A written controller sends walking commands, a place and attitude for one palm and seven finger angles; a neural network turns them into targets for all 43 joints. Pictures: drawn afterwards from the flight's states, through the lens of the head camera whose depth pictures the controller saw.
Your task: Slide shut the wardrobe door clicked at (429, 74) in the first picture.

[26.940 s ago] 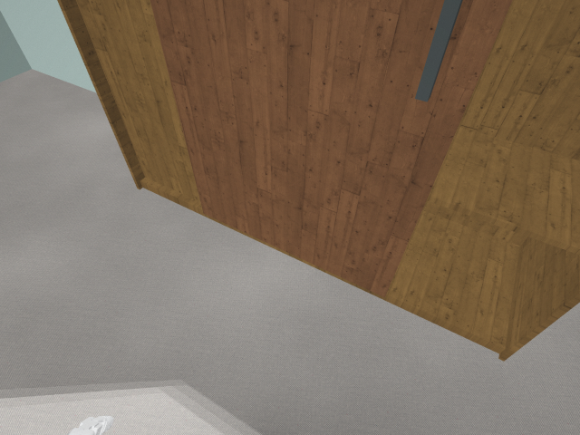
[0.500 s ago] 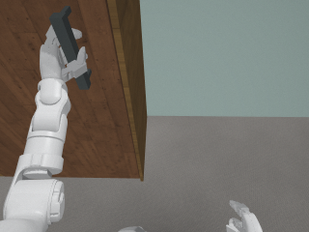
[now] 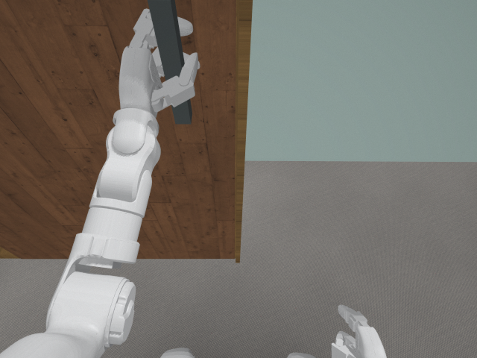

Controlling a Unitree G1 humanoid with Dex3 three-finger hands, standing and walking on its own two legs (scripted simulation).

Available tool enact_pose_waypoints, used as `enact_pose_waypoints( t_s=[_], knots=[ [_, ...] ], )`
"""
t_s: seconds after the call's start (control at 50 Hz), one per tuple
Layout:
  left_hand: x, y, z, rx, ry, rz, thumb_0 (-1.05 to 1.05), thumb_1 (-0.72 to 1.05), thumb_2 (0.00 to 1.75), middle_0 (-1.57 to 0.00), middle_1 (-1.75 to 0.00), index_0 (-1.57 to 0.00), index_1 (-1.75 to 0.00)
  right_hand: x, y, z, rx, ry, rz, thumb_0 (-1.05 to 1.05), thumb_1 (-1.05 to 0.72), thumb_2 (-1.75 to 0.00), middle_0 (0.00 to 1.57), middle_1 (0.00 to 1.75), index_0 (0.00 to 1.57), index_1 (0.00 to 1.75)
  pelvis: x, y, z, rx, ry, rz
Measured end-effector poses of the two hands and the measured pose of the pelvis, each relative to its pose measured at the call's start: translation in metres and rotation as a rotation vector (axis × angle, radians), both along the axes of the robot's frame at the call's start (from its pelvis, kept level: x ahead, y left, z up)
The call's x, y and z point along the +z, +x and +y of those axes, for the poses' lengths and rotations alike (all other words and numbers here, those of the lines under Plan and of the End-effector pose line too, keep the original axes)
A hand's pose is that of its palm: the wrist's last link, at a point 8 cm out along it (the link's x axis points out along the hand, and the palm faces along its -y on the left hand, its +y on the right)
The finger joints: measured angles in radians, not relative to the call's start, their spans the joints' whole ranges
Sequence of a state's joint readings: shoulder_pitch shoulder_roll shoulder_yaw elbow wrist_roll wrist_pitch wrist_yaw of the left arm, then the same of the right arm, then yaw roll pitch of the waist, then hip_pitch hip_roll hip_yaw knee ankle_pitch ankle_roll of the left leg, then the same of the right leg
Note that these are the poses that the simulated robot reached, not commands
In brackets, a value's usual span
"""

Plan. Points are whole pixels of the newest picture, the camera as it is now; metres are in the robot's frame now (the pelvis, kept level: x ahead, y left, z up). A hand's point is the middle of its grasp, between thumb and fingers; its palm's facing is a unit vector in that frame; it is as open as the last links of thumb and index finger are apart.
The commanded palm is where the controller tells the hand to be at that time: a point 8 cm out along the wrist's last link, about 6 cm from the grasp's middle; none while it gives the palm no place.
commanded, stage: stop walking and hold the door there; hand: left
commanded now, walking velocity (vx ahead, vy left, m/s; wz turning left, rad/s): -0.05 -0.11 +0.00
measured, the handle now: (176, 59) +0.48 +0.12 +0.22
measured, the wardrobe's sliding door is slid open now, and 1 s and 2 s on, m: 0.00 0.00 0.00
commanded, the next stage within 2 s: loosen the grip on the handle in 0.74 s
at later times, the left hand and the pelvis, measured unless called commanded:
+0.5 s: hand (186, 81) +0.43 +0.10 +0.23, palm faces +0.00 -1.00 -0.06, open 6.6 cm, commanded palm +0.41 +0.14 +0.22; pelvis +0.01 +0.01 +0.02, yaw -2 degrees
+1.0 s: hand (169, 70) +0.44 +0.12 +0.24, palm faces -0.04 -1.00 -0.01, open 8.1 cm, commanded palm +0.41 +0.16 +0.22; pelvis -0.01 +0.02 +0.02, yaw +0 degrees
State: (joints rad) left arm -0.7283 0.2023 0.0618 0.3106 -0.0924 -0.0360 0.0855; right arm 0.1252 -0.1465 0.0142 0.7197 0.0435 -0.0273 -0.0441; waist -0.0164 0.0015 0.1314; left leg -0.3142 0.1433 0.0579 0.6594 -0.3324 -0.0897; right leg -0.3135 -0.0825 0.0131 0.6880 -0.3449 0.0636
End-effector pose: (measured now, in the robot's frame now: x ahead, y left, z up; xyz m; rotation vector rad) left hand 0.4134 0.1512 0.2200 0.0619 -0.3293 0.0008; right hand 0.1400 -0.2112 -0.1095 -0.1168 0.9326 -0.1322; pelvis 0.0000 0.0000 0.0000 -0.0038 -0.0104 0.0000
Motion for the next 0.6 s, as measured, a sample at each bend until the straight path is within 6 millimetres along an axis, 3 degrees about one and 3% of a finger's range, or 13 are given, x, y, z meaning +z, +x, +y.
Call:
enact_pose_waypoints(
  t_s=[0.12,0.38,0.6],
  knots=[
    [0.001,-0.002,-0.001,0.013,0.009,0.017,-0.02,0.66,0.75,-0.45,-1.4,-0.24,-1.38,0.008,0.01,0.002,0.031,0.018,-0.054,0.01,-0.9,-0.9,0.2,0.3,0.2,0.3,0.004,-0.001,-0.003,-0.021,-0.018,-0.007],
    [0.003,-0.004,-0.002,0.005,-0.003,0.058,0.02,0.69,0.74,-0.45,-1.4,-0.23,-1.4,0.033,0.01,-0.039,-0.055,-0.116,-0.085,0.01,-0.9,-0.9,0.2,0.3,0.2,0.3,0.013,0.003,0.006,-0.023,-0.007,0.007],
    [0.003,-0.004,-0.001,-0.017,0.001,0.065,0.02,0.68,0.73,-0.45,-1.4,-0.22,-1.39,0.033,-0.006,-0.026,-0.084,-0.111,-0.049,0.01,-0.9,-0.9,0.2,0.3,0.2,0.3,0.018,0.007,0.015,-0.039,-0.005,0.011]
  ],
)
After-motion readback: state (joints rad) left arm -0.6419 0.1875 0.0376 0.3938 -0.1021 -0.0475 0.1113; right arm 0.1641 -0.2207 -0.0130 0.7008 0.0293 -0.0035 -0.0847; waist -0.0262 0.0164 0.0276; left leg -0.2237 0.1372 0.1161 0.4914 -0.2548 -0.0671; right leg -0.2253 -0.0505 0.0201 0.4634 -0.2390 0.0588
